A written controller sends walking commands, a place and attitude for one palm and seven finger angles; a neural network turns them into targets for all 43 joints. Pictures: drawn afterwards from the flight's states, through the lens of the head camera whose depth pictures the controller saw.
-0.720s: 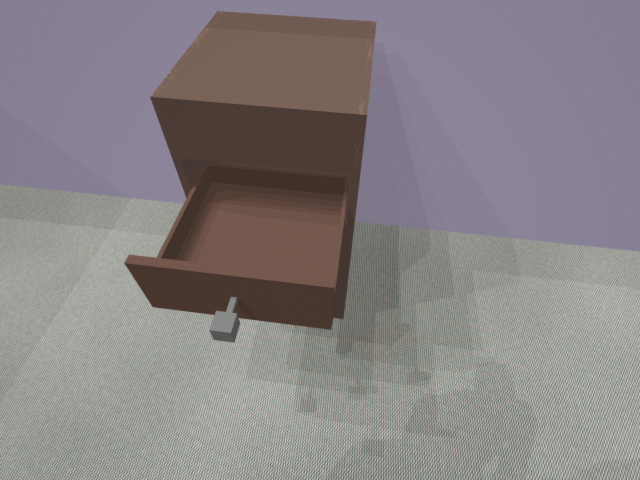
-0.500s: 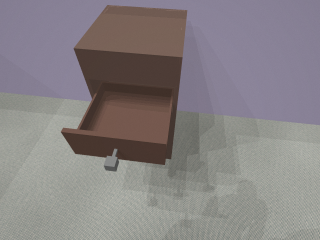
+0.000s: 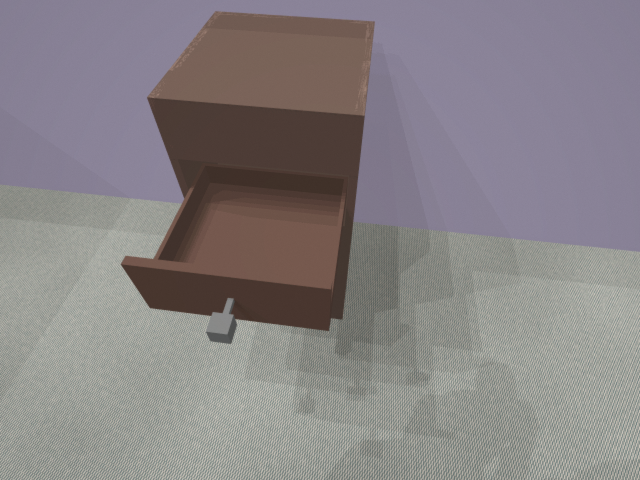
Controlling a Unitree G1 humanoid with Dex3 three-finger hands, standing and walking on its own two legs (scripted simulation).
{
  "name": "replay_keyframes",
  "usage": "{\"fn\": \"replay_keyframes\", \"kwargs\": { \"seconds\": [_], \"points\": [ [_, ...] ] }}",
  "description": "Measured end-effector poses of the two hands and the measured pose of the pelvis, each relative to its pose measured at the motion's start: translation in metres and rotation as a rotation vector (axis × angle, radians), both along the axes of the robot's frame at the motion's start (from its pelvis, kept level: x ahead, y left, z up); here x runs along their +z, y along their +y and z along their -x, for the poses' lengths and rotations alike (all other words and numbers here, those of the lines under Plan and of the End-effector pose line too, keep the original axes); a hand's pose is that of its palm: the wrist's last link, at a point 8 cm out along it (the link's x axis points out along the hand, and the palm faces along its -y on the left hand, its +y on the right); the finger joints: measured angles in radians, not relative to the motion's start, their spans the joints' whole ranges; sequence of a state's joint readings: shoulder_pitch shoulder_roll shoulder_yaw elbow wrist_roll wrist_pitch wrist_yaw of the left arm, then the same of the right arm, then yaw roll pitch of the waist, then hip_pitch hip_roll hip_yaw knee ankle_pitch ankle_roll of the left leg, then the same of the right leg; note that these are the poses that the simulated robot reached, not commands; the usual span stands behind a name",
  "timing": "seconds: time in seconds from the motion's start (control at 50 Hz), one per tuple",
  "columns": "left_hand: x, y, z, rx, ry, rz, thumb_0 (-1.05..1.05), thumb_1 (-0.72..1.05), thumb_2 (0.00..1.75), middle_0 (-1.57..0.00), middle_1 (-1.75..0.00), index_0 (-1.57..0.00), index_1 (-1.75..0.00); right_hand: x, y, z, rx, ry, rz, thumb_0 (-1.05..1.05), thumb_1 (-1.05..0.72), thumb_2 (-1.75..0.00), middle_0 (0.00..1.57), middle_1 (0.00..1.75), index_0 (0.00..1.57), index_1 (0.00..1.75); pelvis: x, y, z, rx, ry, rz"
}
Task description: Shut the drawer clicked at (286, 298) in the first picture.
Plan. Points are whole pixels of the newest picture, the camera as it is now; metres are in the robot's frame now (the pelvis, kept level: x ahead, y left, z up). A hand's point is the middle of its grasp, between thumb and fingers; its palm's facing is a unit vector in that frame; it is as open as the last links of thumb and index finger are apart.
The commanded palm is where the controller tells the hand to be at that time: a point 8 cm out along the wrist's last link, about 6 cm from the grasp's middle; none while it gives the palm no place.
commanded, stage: look at it before walking up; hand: left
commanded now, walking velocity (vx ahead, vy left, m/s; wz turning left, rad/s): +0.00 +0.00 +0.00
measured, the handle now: (225, 318) +0.41 +0.21 -0.19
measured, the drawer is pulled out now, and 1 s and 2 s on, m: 0.30 0.30 0.30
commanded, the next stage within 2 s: take the last steps up to it in 0.12 s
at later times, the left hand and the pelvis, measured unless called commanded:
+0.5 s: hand out of the picture -0.02 +0.16 -0.18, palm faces +0.08 -0.98 -0.16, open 7.4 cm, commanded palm none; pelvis +0.01 +0.00 -0.01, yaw -1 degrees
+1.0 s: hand out of the picture +0.03 +0.23 -0.18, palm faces -0.04 -0.98 -0.18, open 7.4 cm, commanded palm none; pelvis +0.02 +0.06 -0.01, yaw -5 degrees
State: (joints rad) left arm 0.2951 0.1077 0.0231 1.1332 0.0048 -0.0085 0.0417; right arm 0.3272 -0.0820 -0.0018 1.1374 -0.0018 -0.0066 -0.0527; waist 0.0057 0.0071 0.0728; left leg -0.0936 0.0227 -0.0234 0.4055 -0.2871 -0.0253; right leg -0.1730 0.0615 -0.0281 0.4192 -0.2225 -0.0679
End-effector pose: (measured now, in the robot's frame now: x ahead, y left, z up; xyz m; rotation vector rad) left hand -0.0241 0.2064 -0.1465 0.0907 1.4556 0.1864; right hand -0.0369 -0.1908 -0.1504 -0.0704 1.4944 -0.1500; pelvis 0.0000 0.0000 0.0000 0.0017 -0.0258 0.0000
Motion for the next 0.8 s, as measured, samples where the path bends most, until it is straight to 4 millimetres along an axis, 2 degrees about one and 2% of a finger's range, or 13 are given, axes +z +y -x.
{"fn": "replay_keyframes", "kwargs": {
  "seconds": [0.36,0.58,0.62,0.7,0.8],
  "points": [
    [-0.001,-0.003,0.002,0.005,0.006,0.007,0.00,0.91,0.90,-0.20,-0.30,-0.20,-0.30,0.000,-0.002,0.002,0.000,0.009,-0.001,0.00,-0.91,-0.90,0.20,0.30,0.20,0.30,-0.001,-0.002,-0.002,-0.002,0.000,0.001],
    [-0.007,0.004,-0.009,0.010,0.037,0.006,0.00,0.91,0.90,-0.20,-0.30,-0.20,-0.30,-0.003,0.002,0.005,-0.023,0.066,0.003,0.00,-0.91,-0.90,0.20,0.30,0.20,0.30,-0.007,0.004,-0.024,-0.018,0.016,0.007],
    [-0.006,0.008,-0.012,-0.010,0.019,-0.004,0.00,0.91,0.90,-0.20,-0.30,-0.20,-0.30,-0.002,0.002,-0.006,-0.013,0.057,0.006,0.00,-0.91,-0.90,0.20,0.30,0.20,0.30,-0.007,0.009,-0.025,-0.021,0.023,0.021],
    [-0.006,0.019,-0.016,-0.053,0.004,0.003,0.00,0.91,0.90,-0.20,-0.30,-0.20,-0.30,0.000,0.004,-0.044,-0.002,-0.065,0.041,0.01,-0.91,-0.90,0.20,0.30,0.20,0.30,-0.006,0.023,-0.025,-0.021,0.019,0.024],
    [-0.015,0.041,-0.030,-0.056,-0.029,0.012,0.00,0.91,0.90,-0.20,-0.30,-0.20,-0.30,0.002,0.008,-0.073,0.033,-0.175,0.094,0.03,-0.94,-0.90,0.20,0.30,0.20,0.30,-0.010,0.043,-0.027,-0.018,0.000,0.031]
  ]
}}
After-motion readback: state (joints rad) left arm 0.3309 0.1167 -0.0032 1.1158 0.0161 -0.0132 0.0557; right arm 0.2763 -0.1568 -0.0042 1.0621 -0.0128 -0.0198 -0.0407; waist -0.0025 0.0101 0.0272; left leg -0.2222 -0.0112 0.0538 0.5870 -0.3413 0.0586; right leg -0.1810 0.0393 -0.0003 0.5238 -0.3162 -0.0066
